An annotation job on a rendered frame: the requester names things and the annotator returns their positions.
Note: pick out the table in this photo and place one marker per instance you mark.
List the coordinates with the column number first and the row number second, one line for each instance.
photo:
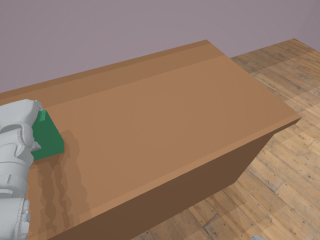
column 145, row 139

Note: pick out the robot left hand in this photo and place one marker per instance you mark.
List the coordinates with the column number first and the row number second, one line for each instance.
column 25, row 111

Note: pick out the robot left forearm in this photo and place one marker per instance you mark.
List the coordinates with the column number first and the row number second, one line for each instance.
column 16, row 143

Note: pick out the left robot upper arm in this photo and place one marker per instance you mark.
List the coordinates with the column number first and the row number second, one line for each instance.
column 14, row 218

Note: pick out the sponge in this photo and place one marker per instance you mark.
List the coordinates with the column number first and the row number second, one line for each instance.
column 47, row 136

